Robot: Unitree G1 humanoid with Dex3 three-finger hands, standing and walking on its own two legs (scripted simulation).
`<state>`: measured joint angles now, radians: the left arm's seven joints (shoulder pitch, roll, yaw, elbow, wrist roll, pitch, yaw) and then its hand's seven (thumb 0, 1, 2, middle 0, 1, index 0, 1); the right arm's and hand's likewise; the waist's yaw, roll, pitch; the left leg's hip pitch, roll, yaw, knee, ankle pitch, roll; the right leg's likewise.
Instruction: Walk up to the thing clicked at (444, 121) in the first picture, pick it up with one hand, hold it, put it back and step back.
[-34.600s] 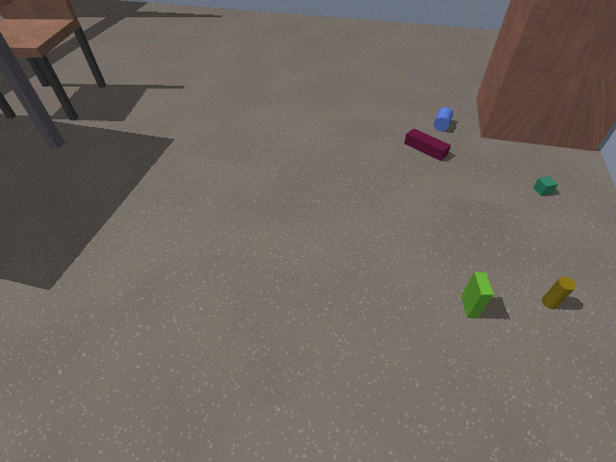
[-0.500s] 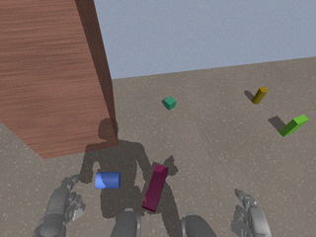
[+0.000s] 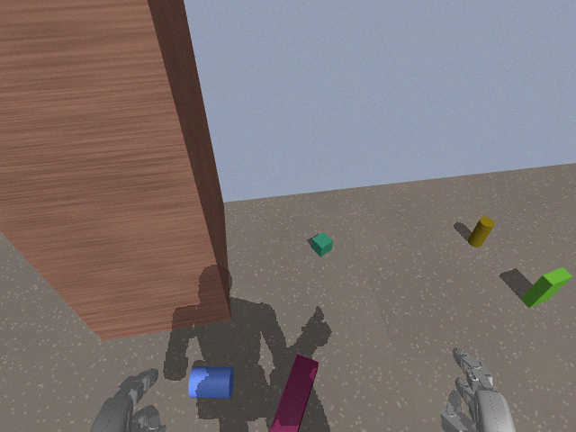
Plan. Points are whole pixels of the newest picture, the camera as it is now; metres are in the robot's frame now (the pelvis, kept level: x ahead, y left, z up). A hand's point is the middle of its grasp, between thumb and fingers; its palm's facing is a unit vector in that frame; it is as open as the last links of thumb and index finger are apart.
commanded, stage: home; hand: left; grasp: from above
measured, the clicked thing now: (212, 382) +0.42 +0.25 -0.67
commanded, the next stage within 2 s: stand in 1.78 s
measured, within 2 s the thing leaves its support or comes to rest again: neither
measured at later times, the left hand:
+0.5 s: hand out of the picture +0.16 +0.18 -0.04, palm faces +0.04 -0.98 -0.20, open 7.4 cm
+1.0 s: hand out of the picture +0.16 +0.18 -0.05, palm faces +0.04 -0.98 -0.20, open 7.4 cm
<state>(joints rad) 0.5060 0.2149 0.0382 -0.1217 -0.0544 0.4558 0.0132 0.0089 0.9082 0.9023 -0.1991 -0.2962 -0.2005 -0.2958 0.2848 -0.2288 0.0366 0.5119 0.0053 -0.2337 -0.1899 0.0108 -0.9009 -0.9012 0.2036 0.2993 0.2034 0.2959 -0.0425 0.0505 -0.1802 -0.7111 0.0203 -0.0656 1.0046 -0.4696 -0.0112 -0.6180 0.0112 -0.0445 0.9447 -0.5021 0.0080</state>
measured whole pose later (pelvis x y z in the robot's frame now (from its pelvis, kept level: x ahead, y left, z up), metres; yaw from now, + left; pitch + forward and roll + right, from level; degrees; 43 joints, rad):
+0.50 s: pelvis +0.00 +0.00 +0.00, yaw +0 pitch +9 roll -2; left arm 0.50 0.22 0.03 -0.12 -0.05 0.45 0.02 0.01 0.91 0.90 -0.20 -0.30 -0.20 -0.30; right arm 0.30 -0.23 0.04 0.54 0.00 -0.24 -0.19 0.01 -0.90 -0.90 0.21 0.30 0.20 0.30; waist -0.04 0.05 -0.16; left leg -0.70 0.02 -0.06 1.00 -0.47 -0.01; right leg -0.61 0.01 -0.04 0.95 -0.50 0.01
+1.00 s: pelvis -0.01 +0.01 +0.00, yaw +0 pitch +9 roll -3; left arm 0.50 0.22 0.03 -0.13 -0.05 0.44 0.02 0.01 0.91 0.90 -0.20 -0.30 -0.20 -0.30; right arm 0.30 -0.22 0.04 0.53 0.00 -0.25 -0.19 0.01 -0.90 -0.90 0.21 0.30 0.21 0.30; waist -0.04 0.05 -0.16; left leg -0.71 0.02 -0.06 1.02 -0.47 0.00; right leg -0.62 0.01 -0.04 0.95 -0.49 0.02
